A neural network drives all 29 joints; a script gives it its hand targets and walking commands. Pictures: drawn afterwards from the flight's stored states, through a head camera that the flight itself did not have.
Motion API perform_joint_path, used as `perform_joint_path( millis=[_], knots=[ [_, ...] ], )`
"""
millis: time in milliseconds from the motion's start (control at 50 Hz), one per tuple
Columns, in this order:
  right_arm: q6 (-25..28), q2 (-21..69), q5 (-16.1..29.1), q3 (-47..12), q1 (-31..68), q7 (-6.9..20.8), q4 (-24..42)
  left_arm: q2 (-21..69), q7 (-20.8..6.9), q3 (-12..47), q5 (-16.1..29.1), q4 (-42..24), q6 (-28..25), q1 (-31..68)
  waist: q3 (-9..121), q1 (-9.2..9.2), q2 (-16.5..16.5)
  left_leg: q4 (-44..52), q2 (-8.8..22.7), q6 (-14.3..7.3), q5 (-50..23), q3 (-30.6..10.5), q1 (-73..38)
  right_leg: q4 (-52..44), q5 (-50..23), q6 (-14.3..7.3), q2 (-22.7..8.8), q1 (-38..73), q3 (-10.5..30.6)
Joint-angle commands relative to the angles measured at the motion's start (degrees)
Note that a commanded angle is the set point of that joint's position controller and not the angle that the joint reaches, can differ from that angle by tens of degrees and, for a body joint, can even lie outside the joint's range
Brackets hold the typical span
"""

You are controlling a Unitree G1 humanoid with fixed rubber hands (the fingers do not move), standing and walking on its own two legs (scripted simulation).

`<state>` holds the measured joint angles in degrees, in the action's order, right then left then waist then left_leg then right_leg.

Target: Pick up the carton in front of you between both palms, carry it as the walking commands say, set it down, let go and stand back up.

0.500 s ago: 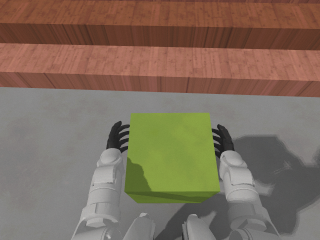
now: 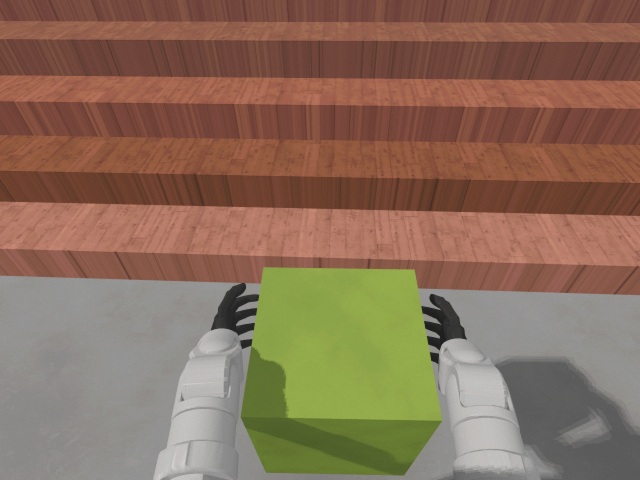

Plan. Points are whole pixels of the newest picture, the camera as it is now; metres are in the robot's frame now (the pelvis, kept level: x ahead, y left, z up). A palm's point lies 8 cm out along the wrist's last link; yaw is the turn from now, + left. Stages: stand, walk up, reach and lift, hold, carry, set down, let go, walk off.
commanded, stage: reach and lift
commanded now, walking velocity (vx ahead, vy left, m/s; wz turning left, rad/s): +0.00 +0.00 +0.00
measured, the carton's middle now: (336, 375) +0.28 +0.00 -0.06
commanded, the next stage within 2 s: hold in 0.96 s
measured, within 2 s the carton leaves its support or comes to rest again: neither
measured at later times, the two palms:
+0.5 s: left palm (223, 335) +0.30 +0.15 +0.03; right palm (450, 344) +0.29 -0.15 +0.02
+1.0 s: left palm (221, 333) +0.29 +0.15 +0.05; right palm (455, 343) +0.28 -0.15 +0.04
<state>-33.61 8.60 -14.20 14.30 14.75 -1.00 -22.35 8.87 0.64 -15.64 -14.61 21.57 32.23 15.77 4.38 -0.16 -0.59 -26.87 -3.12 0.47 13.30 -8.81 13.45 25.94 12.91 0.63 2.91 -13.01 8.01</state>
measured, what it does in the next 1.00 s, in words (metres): stands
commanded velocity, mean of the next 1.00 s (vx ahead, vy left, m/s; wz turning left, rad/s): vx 0.00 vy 0.00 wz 0.00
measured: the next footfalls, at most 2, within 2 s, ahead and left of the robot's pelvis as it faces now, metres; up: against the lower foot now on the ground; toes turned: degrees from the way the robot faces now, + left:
none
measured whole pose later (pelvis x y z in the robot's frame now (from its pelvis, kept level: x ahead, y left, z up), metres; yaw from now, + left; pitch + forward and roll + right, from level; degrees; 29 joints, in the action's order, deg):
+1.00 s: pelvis +0.00 +0.00 +0.00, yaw +0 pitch -5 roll +0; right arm -40.7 8.8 -15.7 13.4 15.4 -0.2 -16.9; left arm 9.2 -0.5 -14.9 -16.7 17.1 38.7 16.9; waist 0.0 0.0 -0.7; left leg -22.5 -2.7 0.4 11.4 -8.6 5.7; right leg 21.7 11.2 0.5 2.4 -5.2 7.3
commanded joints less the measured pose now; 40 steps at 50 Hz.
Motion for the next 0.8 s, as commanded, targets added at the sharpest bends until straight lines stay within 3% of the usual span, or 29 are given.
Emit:
perform_joint_path(
  millis=[0, 20, 40, 60, 100, 120, 180, 220, 240, 260, 280, 320, 340, 360, 400, 420, 480, 500, 520, 540, 560, 580, 600, 620, 640, 660, 700, 760, 780],
  knots=[
    [-0.4, 49.7, 10.0, -29.4, 25.6, 14.6, 0.9, 53.3, -13.9, 29.1, 10.8, 5.5, 2.7, 20.3, 2.5, -1.05, 2.5, 6.4, -2.3, 1.5, -7.5, 3.9, -2.6, -6.0, -5.5, -0.6, 3.1, 4.7, -4.2],
    [-0.6, 51.0, 11.3, -30.1, 30.5, 14.6, 3.8, 53.0, -14.3, 27.6, 9.0, 4.6, 3.0, 21.5, 3.7, 1.92, 0.5, 7.2, -3.3, 0.8, -7.2, 4.5, -2.1, -5.8, -6.3, -0.2, 3.2, 7.6, -4.7],
    [-0.9, 51.1, 10.8, -28.3, 26.6, 14.9, -0.1, 54.6, -14.4, 30.3, 10.2, 3.0, 3.3, 23.3, 6.2, -1.66, -0.6, 6.2, -2.8, 1.8, -6.1, 4.6, -3.2, -7.2, -3.6, -0.7, 2.4, 7.0, -3.7],
    [-0.4, 50.6, 10.4, -29.5, 33.0, 15.1, 3.3, 54.5, -14.7, 27.0, 8.1, 7.2, 3.6, 21.2, 5.5, 0.98, 0.8, 7.6, -2.4, 1.3, -5.0, 4.2, -3.2, -6.1, -3.9, -0.2, 3.5, 7.8, -5.2],
    [0.1, 51.8, 12.0, -31.1, 33.8, 15.5, 3.8, 55.3, -14.8, 29.3, 10.3, 4.4, 2.7, 23.8, 9.6, 1.8, 1.2, 7.3, -2.3, 0.5, -8.7, 3.4, -5.9, -5.5, -6.3, 0.0, 3.0, 9.1, -5.1],
    [-0.5, 53.3, 11.4, -29.5, 31.7, 15.6, 2.1, 54.4, -14.5, 29.1, 10.2, 3.3, 2.3, 26.4, 7.7, -2.42, -0.8, 6.0, -1.8, 1.0, -6.3, 4.1, -5.8, -5.4, -5.1, -0.4, 2.6, 7.6, -3.5],
    [0.9, 54.4, 12.2, -31.7, 35.9, 16.0, 3.3, 57.0, -14.9, 29.9, 8.7, 4.3, 2.4, 26.4, 8.0, 1.83, -1.6, 5.4, -3.3, 1.1, -1.6, 4.9, -6.1, -5.8, 0.6, -0.6, 2.2, 6.5, -4.4],
    [1.1, 53.8, 11.4, -30.4, 38.1, 16.5, 2.4, 58.2, -15.0, 29.5, 9.3, 2.6, 1.2, 31.6, 10.4, -0.42, -0.9, 5.7, -2.2, 0.7, -3.1, 4.0, -5.9, -4.9, -1.3, -0.5, 3.2, 5.8, -5.4],
    [1.1, 54.4, 10.9, -29.4, 38.1, 16.4, 1.7, 58.3, -15.4, 28.1, 8.9, 4.3, 1.0, 31.7, 9.7, 0.79, 2.1, 4.6, -2.5, 0.8, -2.3, 5.4, -7.1, -5.4, 0.8, -0.6, 2.7, 4.5, -5.5],
    [1.5, 55.1, 11.0, -27.5, 38.7, 16.1, -0.8, 55.6, -15.8, 28.7, 8.2, 4.5, 0.7, 32.7, 11.4, -0.96, -0.3, 3.8, -2.9, 0.7, -3.0, 5.5, -6.9, -5.0, -1.8, -0.4, 2.3, 6.0, -4.0],
    [2.3, 54.5, 12.6, -32.1, 39.5, 16.1, 4.5, 57.5, -15.6, 30.0, 10.6, 4.1, 0.4, 31.2, 12.0, 1.55, 0.0, 3.7, -2.8, 0.5, -5.2, 5.3, -6.4, -3.5, -4.6, 0.3, 2.1, 6.7, -4.6],
    [1.0, 55.6, 10.3, -28.6, 37.6, 15.7, -0.3, 54.1, -16.1, 27.4, 8.4, 5.9, 1.0, 31.4, 10.4, 0.18, 2.4, 4.4, -2.4, 0.4, -6.2, 5.1, -5.7, -5.0, -3.6, 0.2, 2.7, 4.3, -4.8],
    [1.0, 53.9, 11.7, -30.8, 39.0, 15.8, 3.7, 57.2, -16.1, 27.6, 8.7, 5.8, 1.8, 26.1, 9.6, 2.14, -0.5, 5.2, -3.0, 0.8, -5.5, 4.8, -3.9, -4.8, -3.0, -0.3, 2.8, 7.8, -4.6],
    [0.8, 54.5, 11.5, -29.5, 38.7, 15.5, 1.9, 55.9, -16.5, 27.9, 7.9, 4.8, 1.8, 31.8, 10.9, -1.04, -2.6, 4.2, -3.1, 1.1, -5.1, 5.5, -4.6, -4.9, -4.0, -0.6, 2.0, 8.4, -3.8],
    [0.2, 55.7, 11.3, -30.3, 36.8, 15.4, 2.4, 55.7, -16.4, 29.1, 9.8, 6.3, 1.4, 29.8, 13.3, -0.02, 3.3, 5.5, -2.1, -0.2, -11.3, 3.5, -9.3, -4.5, -9.6, 0.4, 3.4, 6.5, -4.7],
    [0.3, 55.4, 12.7, -30.8, 33.5, 15.1, 2.0, 55.0, -16.2, 31.2, 10.5, 1.4, 1.6, 28.6, 15.3, 1.18, -2.4, 5.2, -2.8, 1.1, -11.1, 4.8, -6.7, -4.6, -10.1, 0.1, 2.5, 11.7, -4.3],
    [-0.8, 53.7, 11.1, -29.1, 33.1, 14.4, 3.3, 54.3, -15.6, 29.7, 9.1, 3.3, 2.7, 26.9, 9.8, -2.44, 1.3, 6.0, -2.3, 0.8, -13.7, 4.6, -10.1, -5.4, -13.1, 0.3, 2.8, 6.6, -4.3],
    [-0.6, 51.0, 10.4, -30.3, 32.4, 14.8, 4.7, 53.9, -15.3, 29.6, 9.1, 1.1, 3.5, 26.6, 12.4, 0.24, -1.4, 6.7, -3.3, 2.0, -13.7, 4.6, -6.9, -5.2, -13.7, 0.0, 2.7, 12.8, -4.4],
    [-1.3, 52.6, 12.8, -31.7, 31.1, 14.3, 6.7, 55.0, -15.4, 32.1, 12.3, 1.7, 3.2, 22.7, 13.1, -1.38, 2.3, 5.8, -2.7, 1.9, -15.0, 4.6, -7.5, -5.9, -13.7, 0.3, 3.3, 15.0, -4.7],
    [-1.4, 54.4, 12.4, -33.0, 30.7, 14.2, 7.8, 53.7, -15.4, 31.2, 10.4, 0.0, 3.3, 25.4, 12.9, 1.14, 1.7, 6.1, -3.8, 1.7, -15.8, 4.7, -8.3, -6.3, -15.2, 0.8, 2.7, 13.5, -4.5],
    [-1.8, 52.6, 12.5, -31.7, 27.6, 14.7, 8.8, 52.1, -15.4, 32.0, 11.1, -4.3, 3.0, 21.9, 13.2, -1.91, 1.3, 7.5, -3.3, 1.3, -16.9, 4.9, -11.3, -6.3, -14.8, 1.1, 3.6, 10.2, -5.4],
    [-1.9, 51.1, 11.0, -29.4, 31.3, 14.3, 6.2, 55.3, -15.3, 28.6, 10.2, 2.6, 3.8, 24.2, 8.1, -1.8, 1.0, 5.5, -3.5, 1.2, -15.6, 4.3, -8.4, -7.9, -11.0, -0.2, 2.5, 9.5, -3.8],
    [-2.4, 50.0, 11.5, -31.1, 25.4, 14.3, 5.8, 55.4, -15.0, 32.4, 11.7, 0.6, 4.0, 19.2, 8.2, -2.21, -1.9, 7.1, -3.3, 1.9, -13.9, 4.1, -11.3, -7.9, -10.9, -0.1, 2.6, 10.3, -4.1],
    [-2.2, 51.8, 12.0, -30.8, 29.3, 15.0, 7.3, 54.1, -14.7, 31.7, 10.1, -1.2, 4.1, 22.7, 8.2, -1.06, -2.6, 8.3, -2.9, 2.2, -13.1, 5.0, -9.6, -6.7, -12.5, 0.1, 3.3, 11.0, -5.0],
    [-2.4, 51.8, 11.4, -32.4, 28.6, 15.2, 7.7, 54.9, -14.4, 32.9, 12.3, -4.7, 3.2, 23.1, 11.0, -0.81, 1.9, 7.4, -2.8, 1.6, -16.7, 3.1, -10.5, -6.6, -14.0, 0.1, 4.3, 12.0, -5.8],
    [-1.6, 51.8, 15.4, -35.4, 31.0, 15.2, 11.7, 53.3, -14.4, 31.6, 11.6, -3.1, 3.4, 21.9, 11.1, 2.63, -0.2, 6.5, -3.3, 1.3, -20.0, 4.7, -10.7, -6.9, -15.4, 1.0, 2.9, 11.5, -4.9],
    [-2.0, 52.1, 12.0, -33.0, 29.2, 15.3, 7.4, 54.3, -14.2, 32.3, 11.3, -3.9, 3.5, 25.6, 14.3, 0.08, -0.3, 6.7, -2.9, 1.8, -16.6, 4.5, -11.8, -7.0, -14.3, 0.2, 2.3, 13.2, -4.3],
    [-2.1, 54.6, 14.5, -35.0, 31.6, 15.1, 9.9, 55.3, -14.9, 33.3, 11.5, -2.7, 4.1, 26.6, 12.4, -0.78, -1.1, 6.5, -3.4, 1.6, -14.4, 4.8, -12.8, -6.1, -13.5, 1.0, 3.3, 11.3, -4.2],
    [-2.6, 54.6, 13.2, -33.2, 28.4, 14.9, 8.5, 55.4, -14.9, 35.1, 12.7, -6.5, 4.4, 25.9, 14.0, -0.45, 1.4, 7.0, -3.0, 1.3, -17.8, 3.4, -13.5, -6.6, -13.1, 0.8, 3.9, 9.9, -5.2]
  ],
)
